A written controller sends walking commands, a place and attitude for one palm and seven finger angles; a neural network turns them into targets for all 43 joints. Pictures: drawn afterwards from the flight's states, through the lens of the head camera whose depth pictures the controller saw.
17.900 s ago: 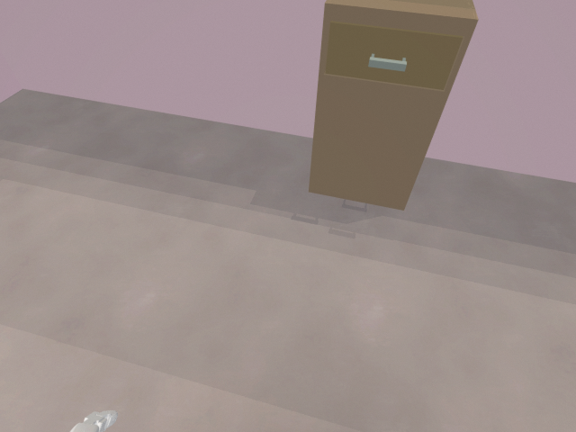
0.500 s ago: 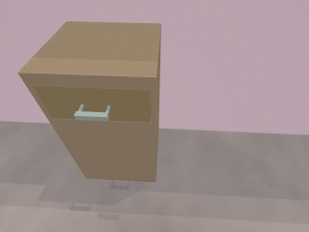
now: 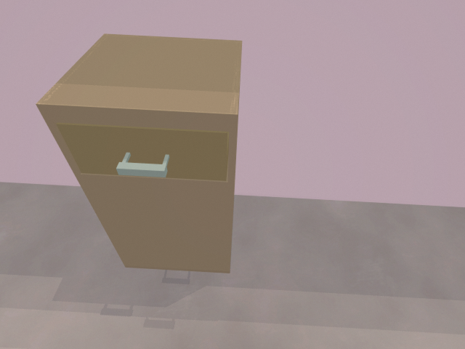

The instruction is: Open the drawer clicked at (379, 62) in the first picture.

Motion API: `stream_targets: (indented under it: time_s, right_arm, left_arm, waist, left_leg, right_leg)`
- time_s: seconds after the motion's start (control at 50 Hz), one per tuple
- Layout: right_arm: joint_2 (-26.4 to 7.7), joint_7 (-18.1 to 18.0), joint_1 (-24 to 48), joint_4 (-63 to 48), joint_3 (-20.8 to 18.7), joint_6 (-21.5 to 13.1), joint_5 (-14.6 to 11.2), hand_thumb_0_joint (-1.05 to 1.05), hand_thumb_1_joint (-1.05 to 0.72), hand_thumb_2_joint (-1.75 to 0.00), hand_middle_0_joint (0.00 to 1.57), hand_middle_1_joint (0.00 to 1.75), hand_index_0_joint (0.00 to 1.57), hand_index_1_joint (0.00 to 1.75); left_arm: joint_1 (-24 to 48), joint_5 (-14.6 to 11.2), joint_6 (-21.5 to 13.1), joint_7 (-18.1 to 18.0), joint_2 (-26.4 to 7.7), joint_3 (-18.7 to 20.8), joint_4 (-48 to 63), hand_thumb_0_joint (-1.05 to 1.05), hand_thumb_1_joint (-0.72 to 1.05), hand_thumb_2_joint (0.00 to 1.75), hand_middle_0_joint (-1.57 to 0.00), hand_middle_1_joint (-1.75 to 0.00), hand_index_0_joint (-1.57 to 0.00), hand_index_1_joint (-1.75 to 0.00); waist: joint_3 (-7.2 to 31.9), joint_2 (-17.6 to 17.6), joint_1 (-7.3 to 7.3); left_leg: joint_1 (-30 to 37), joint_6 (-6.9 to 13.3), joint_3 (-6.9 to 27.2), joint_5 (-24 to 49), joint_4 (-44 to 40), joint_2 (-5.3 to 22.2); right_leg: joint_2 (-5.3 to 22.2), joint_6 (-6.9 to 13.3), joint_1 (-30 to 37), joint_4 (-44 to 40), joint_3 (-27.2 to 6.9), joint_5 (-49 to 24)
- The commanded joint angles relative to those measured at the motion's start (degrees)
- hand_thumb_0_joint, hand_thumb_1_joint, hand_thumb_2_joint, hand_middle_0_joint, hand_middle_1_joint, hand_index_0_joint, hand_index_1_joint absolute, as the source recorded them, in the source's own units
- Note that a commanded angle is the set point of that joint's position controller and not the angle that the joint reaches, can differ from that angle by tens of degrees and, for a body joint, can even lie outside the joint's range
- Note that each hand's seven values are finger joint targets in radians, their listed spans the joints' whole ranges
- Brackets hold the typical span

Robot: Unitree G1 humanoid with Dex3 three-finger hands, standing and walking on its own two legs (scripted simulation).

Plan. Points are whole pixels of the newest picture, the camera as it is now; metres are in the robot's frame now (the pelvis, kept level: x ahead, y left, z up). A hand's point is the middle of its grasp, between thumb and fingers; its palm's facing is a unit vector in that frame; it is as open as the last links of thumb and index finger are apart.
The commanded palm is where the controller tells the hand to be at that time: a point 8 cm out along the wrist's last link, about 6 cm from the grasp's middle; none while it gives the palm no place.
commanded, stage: come to a stop and stand still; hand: left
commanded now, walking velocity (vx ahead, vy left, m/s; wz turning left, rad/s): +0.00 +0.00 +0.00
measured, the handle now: (144, 163) +0.56 +0.27 -0.05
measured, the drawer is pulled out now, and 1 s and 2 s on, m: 0.00 0.00 0.00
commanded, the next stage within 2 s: look again from close up in 0.12 s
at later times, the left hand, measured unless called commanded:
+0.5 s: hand out of the picture +0.04 +0.21 -0.17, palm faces +0.04 -0.97 -0.24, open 7.4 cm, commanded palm none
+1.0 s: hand (97, 335) +0.17 +0.26 -0.10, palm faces -0.11 -0.81 -0.57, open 7.4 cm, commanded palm +0.15 +0.28 -0.05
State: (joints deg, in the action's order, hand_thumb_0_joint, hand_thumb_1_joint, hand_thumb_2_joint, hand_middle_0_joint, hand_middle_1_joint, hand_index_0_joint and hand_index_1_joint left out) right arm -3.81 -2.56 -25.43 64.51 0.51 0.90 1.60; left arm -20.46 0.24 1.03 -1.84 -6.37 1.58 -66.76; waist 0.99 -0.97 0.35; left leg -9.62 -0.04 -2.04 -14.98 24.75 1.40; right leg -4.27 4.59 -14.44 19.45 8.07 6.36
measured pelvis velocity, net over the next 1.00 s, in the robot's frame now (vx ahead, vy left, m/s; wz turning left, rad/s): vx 0.03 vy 0.06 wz -0.02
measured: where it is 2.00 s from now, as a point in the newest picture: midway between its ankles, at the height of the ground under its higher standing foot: outside the picture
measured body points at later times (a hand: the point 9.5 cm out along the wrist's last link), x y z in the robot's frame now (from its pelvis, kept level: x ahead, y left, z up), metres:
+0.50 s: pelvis +0.02 +0.03 -0.01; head +0.00 +0.01 +0.44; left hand +0.04 +0.26 -0.15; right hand -0.05 -0.17 -0.18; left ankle -0.02 +0.13 -0.74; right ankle +0.07 -0.04 -0.74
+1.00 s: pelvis +0.03 +0.06 -0.01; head +0.04 +0.04 +0.44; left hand +0.17 +0.30 -0.06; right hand +0.09 -0.19 -0.15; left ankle -0.01 +0.13 -0.74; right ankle +0.07 -0.03 -0.74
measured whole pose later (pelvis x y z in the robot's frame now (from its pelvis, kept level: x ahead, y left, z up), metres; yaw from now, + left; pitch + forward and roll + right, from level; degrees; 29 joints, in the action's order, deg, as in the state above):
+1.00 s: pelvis +0.03 +0.06 -0.01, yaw -1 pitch +1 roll +2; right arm -14.6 -4.9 -19.8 50.1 -0.1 -12.4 -1.4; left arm -23.4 15.6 4.2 -11.6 -13.6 -6.1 -17.6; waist 0.8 2.0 1.3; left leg -9.5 4.2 -6.2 -19.2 27.7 -4.5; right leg 1.3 2.0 -20.3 33.8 2.8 14.4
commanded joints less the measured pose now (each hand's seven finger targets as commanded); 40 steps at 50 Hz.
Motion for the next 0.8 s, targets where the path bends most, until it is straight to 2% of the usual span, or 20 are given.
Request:
stream_targets:
  time_s: [0.0, 0.08, 0.18, 0.2, 0.22, 0.24, 0.26, 0.28, 0.3, 0.32, 0.34, 0.36, 0.38, 0.42, 0.46, 0.5, 0.54, 0.6, 0.66, 0.78]
  right_arm:
    - [-4.2, -0.1, -7.3, -0.3, -0.5, -0.5, -0.1, 0.0, -0.9, -0.9, 0.2, 0.3, 0.2, 0.3]
    - [-4.1, -0.2, -6.8, -0.6, -0.6, -0.8, -0.2, 0.0, -0.9, -0.9, 0.2, 0.3, 0.2, 0.3]
    - [-3.9, -0.2, -7.3, -0.9, -0.6, -1.0, -0.2, 0.0, -0.9, -0.9, 0.2, 0.3, 0.2, 0.3]
    - [-10.0, 0.6, -0.9, -3.1, -2.5, -1.4, -0.5, 0.0, -0.9, -0.9, 0.2, 0.3, 0.2, 0.3]
    - [-6.1, 0.3, -9.4, -3.7, -2.8, -0.5, -0.3, 0.0, -0.9, -0.9, 0.2, 0.3, 0.2, 0.3]
    - [-5.7, 0.2, -14.1, -2.2, -2.6, -0.9, 0.0, 0.0, -0.9, -0.9, 0.2, 0.3, 0.2, 0.3]
    - [-5.3, 0.5, -15.4, -2.0, -2.4, -1.4, -0.1, 0.0, -0.9, -0.9, 0.2, 0.3, 0.2, 0.3]
    - [-4.9, 0.7, -13.6, -3.3, -2.1, -1.6, 0.0, 0.0, -0.9, -0.9, 0.2, 0.3, 0.2, 0.3]
    - [-5.0, 0.6, -9.7, -4.3, -1.6, -1.9, 0.2, 0.0, -0.9, -0.9, 0.2, 0.3, 0.2, 0.3]
    - [-5.3, 0.6, -6.4, -5.3, -1.4, -2.0, 0.2, 0.0, -0.9, -0.9, 0.2, 0.3, 0.2, 0.3]
    - [-5.5, 0.6, -5.6, -6.0, -1.2, -1.9, 0.1, 0.0, -0.9, -0.9, 0.2, 0.3, 0.2, 0.3]
    - [-5.5, 0.7, -5.3, -6.0, -1.0, -1.8, 0.0, 0.0, -0.9, -0.9, 0.2, 0.3, 0.2, 0.3]
    - [-5.3, 0.7, -6.4, -5.6, -0.9, -1.6, 0.0, 0.0, -0.9, -0.9, 0.2, 0.3, 0.2, 0.3]
    - [-5.4, 0.9, -8.3, -4.4, -0.5, -1.6, -0.1, 0.0, -0.9, -0.9, 0.2, 0.3, 0.2, 0.3]
    - [-5.7, 1.0, -8.6, -3.6, -0.1, -2.0, -0.1, 0.0, -0.9, -0.9, 0.2, 0.3, 0.2, 0.3]
    - [-6.1, 1.0, -7.2, -3.4, 0.3, -2.5, 0.0, 0.0, -0.9, -0.9, 0.2, 0.3, 0.2, 0.3]
    - [-6.8, 0.8, -5.5, -3.3, 0.5, -3.1, -0.3, 0.0, -0.9, -0.9, 0.2, 0.3, 0.2, 0.3]
    - [-7.4, 0.6, -4.7, -2.8, 0.8, -3.5, -0.4, 0.0, -0.9, -0.9, 0.2, 0.3, 0.2, 0.3]
    - [-7.8, 0.4, -3.9, -2.1, 0.8, -3.6, -0.5, 0.0, -0.9, -0.9, 0.2, 0.3, 0.2, 0.3]
    - [-8.0, 0.2, -2.1, -1.1, 0.8, -3.2, -0.6, 0.0, -0.9, -0.9, 0.2, 0.3, 0.2, 0.3]
  left_arm:
    - [-2.6, 0.3, -1.4, -0.3, -4.5, 0.8, 2.5, 0.0, 0.9, 0.9, -0.2, -0.3, -0.2, -0.3]
    - [-3.1, 0.3, -1.5, -0.2, -4.0, 0.6, 2.3, 0.0, 0.9, 0.9, -0.2, -0.3, -0.2, -0.3]
    - [-2.8, 0.4, -1.9, -0.3, -3.8, 0.5, 2.6, 0.0, 0.9, 0.9, -0.2, -0.3, -0.2, -0.3]
    - [-3.6, 0.7, -2.1, -2.8, -6.5, 0.0, 3.7, 0.0, 0.9, 0.9, -0.2, -0.3, -0.2, -0.3]
    - [1.6, 0.4, -1.7, -2.0, -9.8, 1.7, 6.7, 0.0, 0.9, 0.9, -0.2, -0.3, -0.2, -0.3]
    - [4.7, 0.6, -1.9, -1.4, -9.3, 2.5, 7.9, 0.0, 0.9, 0.9, -0.2, -0.3, -0.2, -0.3]
    - [4.4, 0.6, -2.3, -1.1, -9.3, 2.4, 8.1, 0.0, 0.9, 0.9, -0.2, -0.3, -0.2, -0.3]
    - [2.9, 0.3, -2.4, -1.1, -8.3, 1.7, 7.8, 0.0, 0.9, 0.9, -0.2, -0.3, -0.2, -0.3]
    - [0.7, 0.3, -2.7, -0.9, -6.2, 1.1, 7.2, 0.0, 0.9, 0.9, -0.2, -0.3, -0.2, -0.3]
    - [-0.8, 0.3, -2.9, -0.6, -5.3, 0.6, 6.5, 0.0, 0.9, 0.9, -0.2, -0.3, -0.2, -0.3]
    - [-1.4, 0.5, -3.0, -0.5, -5.3, 0.4, 6.1, 0.0, 0.9, 0.9, -0.2, -0.3, -0.2, -0.3]
    - [-1.7, 0.5, -3.0, -0.4, -5.6, 0.4, 6.0, 0.0, 0.9, 0.9, -0.2, -0.3, -0.2, -0.3]
    - [-1.3, 0.5, -3.0, -0.4, -5.9, 0.4, 5.9, 0.0, 0.9, 0.9, -0.2, -0.3, -0.2, -0.3]
    - [0.0, 0.3, -3.2, -0.4, -5.8, 0.2, 6.3, 0.0, 0.9, 0.9, -0.2, -0.3, -0.2, -0.3]
    - [0.7, 0.1, -3.3, -0.4, -5.4, -0.1, 6.7, 0.0, 0.9, 0.9, -0.2, -0.3, -0.2, -0.3]
    - [0.6, -0.1, -3.1, -0.3, -4.9, -0.5, 6.6, 0.0, 0.9, 0.9, -0.2, -0.3, -0.2, -0.3]
    - [-0.3, -0.3, -3.5, -0.3, -4.5, -0.8, 6.3, 0.0, 0.9, 0.9, -0.2, -0.3, -0.2, -0.3]
    - [-0.3, -0.4, -3.6, -0.4, -4.8, -1.0, 5.9, 0.0, 0.9, 0.9, -0.2, -0.3, -0.2, -0.3]
    - [-0.3, -0.4, -3.6, -0.5, -4.9, -1.2, 5.6, 0.0, 0.9, 0.9, -0.2, -0.3, -0.2, -0.3]
    - [0.1, -0.3, -3.2, -0.6, -4.7, -1.4, 4.8, 0.0, 0.9, 0.9, -0.2, -0.3, -0.2, -0.3]
  waist:
    - [-8.2, 2.5, 0.02]
    - [-8.1, 3.3, 0.43]
    - [-7.8, 1.1, 0.14]
    - [-13.9, 4.9, -0.12]
    - [-5.8, 2.3, -5.64]
    - [-3.9, 1.2, -6.8]
    - [-0.2, 2.3, -6.8]
    - [1.4, 6.0, -5.44]
    - [0.7, 8.0, -3.38]
    - [-2.1, 7.5, -1.54]
    - [-3.9, 3.8, -1.01]
    - [-5.7, 1.1, -0.87]
    - [-6.2, -1.0, -1.59]
    - [-7.6, -4.7, -2.31]
    - [-8.6, -2.7, -2.32]
    - [-9.3, 2.5, -1.24]
    - [-7.4, 2.9, -0.48]
    - [-5.3, 2.1, -0.38]
    - [-3.9, 1.1, -0.54]
    - [-4.7, 1.7, -0.95]
  left_leg:
    - [-11.6, 2.5, 3.7, -11.8, -7.3, 2.5]
    - [-12.8, 2.4, 4.4, -11.9, -7.8, 2.9]
    - [-12.2, 2.4, 4.3, -10.0, -7.0, 2.7]
    - [-9.0, -1.2, -5.5, -9.9, 1.9, 1.4]
    - [-3.8, -0.2, -5.5, -12.1, 6.5, -2.7]
    - [0.4, 0.8, -6.5, -10.4, 4.5, -2.9]
    - [2.2, 1.5, -4.0, -6.2, 2.1, -1.4]
    - [1.1, 2.1, -0.9, -5.1, 0.9, 0.3]
    - [-4.3, 2.7, 2.8, -6.5, -1.0, 2.5]
    - [-10.4, 3.0, 3.8, -9.4, -2.2, 3.3]
    - [-13.7, 3.0, 3.8, -10.0, -2.2, 2.9]
    - [-13.9, 2.8, 3.1, -9.3, -0.9, 2.0]
    - [-11.8, 2.8, 2.6, -7.6, 0.2, 1.5]
    - [-9.0, 2.8, 2.5, -4.5, 0.8, 1.3]
    - [-8.3, 2.9, 3.7, -2.8, -1.8, 1.9]
    - [-11.0, 3.3, 6.1, -2.7, -6.0, 3.6]
    - [-11.1, 3.4, 6.5, 1.0, -7.0, 4.4]
    - [-9.2, 3.1, 6.0, 5.5, -7.1, 4.6]
    - [-5.9, 2.9, 5.2, 9.4, -6.4, 4.5]
    - [-2.7, 2.7, 4.9, 12.2, -7.0, 4.9]
  right_leg:
    - [9.9, -4.8, 1.8, -8.2, -12.9, 20.7]
    - [9.7, -4.0, 2.9, -6.5, -12.7, 18.9]
    - [10.2, -3.5, 2.3, -6.2, -13.3, 18.8]
    - [10.0, -11.9, -3.8, -7.7, -12.9, 3.6]
    - [11.3, -11.7, -4.6, -11.0, -15.1, 14.6]
    - [11.5, -9.7, -7.5, -11.4, -13.9, 19.2]
    - [11.5, -5.8, -5.8, -8.0, -12.0, 19.5]
    - [11.2, -2.9, -4.1, -3.4, -10.9, 20.3]
    - [10.8, -0.7, -1.9, 0.2, -12.0, 18.6]
    - [10.7, 0.0, 0.7, -0.1, -12.8, 18.1]
    - [11.4, 0.6, 2.4, -1.2, -14.6, 19.5]
    - [12.7, 1.2, 1.0, -3.2, -16.9, 22.8]
    - [13.7, 1.8, -1.1, -4.4, -18.2, 24.7]
    - [13.8, 2.0, -4.0, -5.0, -17.8, 23.9]
    - [12.4, 1.7, -4.0, -2.8, -15.7, 19.3]
    - [10.3, 0.8, -0.6, 1.0, -13.1, 12.5]
    - [10.1, 0.4, 4.5, 3.0, -11.9, 3.8]
    - [10.3, 0.1, 7.7, 4.6, -11.1, -2.7]
    - [10.8, -0.1, 8.4, 5.0, -10.8, -6.8]
    - [10.6, -0.4, 6.9, 5.2, -10.3, -6.9]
